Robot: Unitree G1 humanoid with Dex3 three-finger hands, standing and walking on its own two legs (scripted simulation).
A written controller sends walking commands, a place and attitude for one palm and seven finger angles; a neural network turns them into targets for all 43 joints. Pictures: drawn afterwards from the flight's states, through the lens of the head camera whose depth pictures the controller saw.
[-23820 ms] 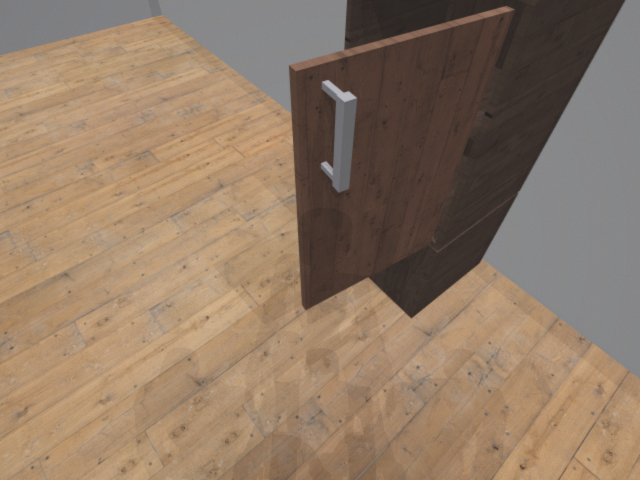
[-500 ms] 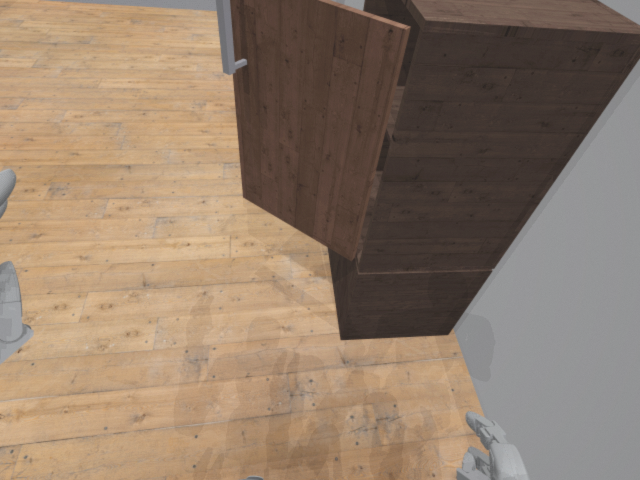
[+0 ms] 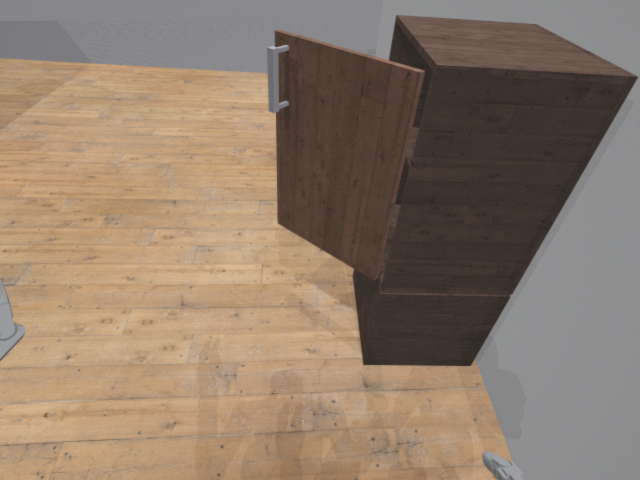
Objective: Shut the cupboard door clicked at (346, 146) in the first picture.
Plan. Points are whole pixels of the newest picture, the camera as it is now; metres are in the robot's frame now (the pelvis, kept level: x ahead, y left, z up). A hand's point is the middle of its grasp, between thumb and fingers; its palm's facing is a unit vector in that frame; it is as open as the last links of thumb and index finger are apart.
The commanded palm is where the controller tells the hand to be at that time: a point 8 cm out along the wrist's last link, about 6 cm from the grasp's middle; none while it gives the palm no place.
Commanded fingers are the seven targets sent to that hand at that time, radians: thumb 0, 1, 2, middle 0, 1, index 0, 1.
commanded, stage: stop stepping back and stand still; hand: left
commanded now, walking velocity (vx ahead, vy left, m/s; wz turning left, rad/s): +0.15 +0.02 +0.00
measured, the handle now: (279, 79) +0.97 +0.21 +0.15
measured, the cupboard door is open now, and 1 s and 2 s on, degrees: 49 49 49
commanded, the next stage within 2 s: let the arm hang, fingers relaxed in 0.26 s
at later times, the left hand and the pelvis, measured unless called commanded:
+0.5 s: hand (119, 396) +0.20 +0.27 +0.02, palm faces +0.22 -0.84 -0.49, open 7.4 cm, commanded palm none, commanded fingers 0.00 0.90 0.90 -0.20 -0.30 -0.20 -0.30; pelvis +0.00 +0.01 -0.01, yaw +3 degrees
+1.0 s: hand out of the picture -0.01 +0.25 -0.16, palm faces +0.09 -0.96 -0.26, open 7.3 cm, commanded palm none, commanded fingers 0.00 0.90 0.90 -0.20 -0.30 -0.20 -0.30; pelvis -0.01 +0.04 +0.01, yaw +3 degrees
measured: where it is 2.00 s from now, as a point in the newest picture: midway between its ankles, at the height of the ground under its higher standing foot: outside the picture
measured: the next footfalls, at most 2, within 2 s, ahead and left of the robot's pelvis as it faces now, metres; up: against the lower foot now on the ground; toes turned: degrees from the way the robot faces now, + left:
left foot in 0.08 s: +0.05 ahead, +0.14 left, +0.00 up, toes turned +3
right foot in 0.34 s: +0.06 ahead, -0.06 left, +0.00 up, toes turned -3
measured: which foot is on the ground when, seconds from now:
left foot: up 0.00-0.06, down 0.08-0.36, up 0.38-0.62, down 0.64-1.00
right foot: down 0.00-0.10, up 0.12-0.32, down 0.34-1.00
